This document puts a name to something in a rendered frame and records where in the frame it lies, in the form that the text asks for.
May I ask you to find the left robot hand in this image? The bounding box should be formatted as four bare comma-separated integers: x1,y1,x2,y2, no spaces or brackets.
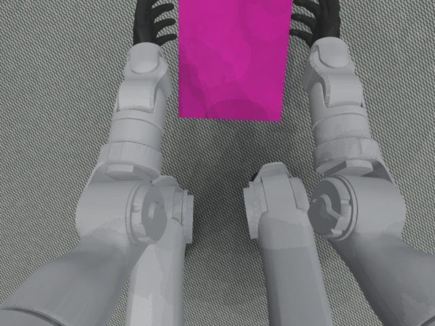
133,0,177,46

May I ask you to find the robot left thigh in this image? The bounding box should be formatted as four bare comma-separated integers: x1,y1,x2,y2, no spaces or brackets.
124,186,194,326

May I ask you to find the robot right shin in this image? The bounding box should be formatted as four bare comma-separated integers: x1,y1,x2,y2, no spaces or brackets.
253,162,310,212

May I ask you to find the right robot hand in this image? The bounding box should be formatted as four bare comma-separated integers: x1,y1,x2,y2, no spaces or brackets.
289,0,341,49

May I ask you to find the robot right forearm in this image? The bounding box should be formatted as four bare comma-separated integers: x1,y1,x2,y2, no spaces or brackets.
301,37,406,209

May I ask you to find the right robot upper arm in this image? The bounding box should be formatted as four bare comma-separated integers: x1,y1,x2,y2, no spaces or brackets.
307,175,435,326

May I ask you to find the carton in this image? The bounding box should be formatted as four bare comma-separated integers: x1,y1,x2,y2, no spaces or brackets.
178,0,292,122

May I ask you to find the left robot upper arm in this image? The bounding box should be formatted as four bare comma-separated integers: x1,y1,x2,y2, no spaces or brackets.
0,180,167,326

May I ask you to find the robot left forearm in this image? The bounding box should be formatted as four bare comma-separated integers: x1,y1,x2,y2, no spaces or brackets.
75,42,173,228

